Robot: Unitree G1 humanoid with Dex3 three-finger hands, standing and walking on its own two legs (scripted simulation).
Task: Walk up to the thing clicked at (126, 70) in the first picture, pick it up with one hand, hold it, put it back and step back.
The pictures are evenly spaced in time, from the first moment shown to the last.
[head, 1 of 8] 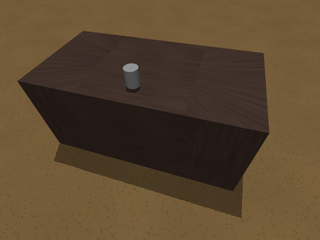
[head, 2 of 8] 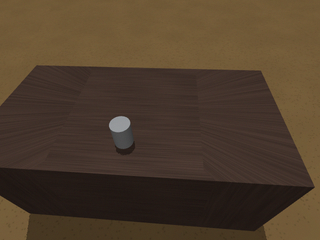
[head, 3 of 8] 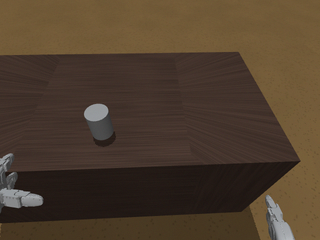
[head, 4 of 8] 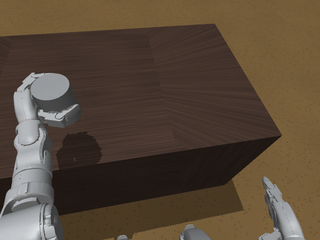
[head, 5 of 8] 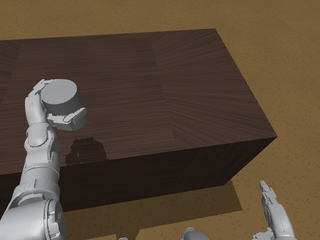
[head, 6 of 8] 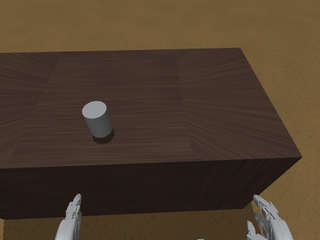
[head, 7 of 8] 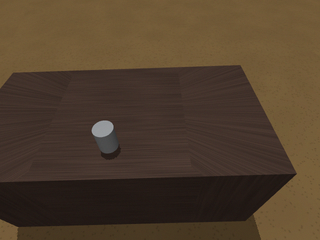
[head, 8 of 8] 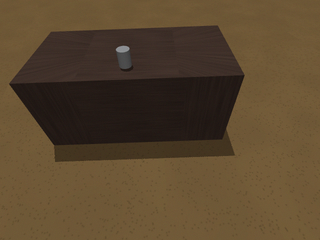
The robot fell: no
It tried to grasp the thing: yes
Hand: left
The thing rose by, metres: 0.24
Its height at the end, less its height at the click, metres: +0.00
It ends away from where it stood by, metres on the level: 0.01
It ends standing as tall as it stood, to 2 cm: yes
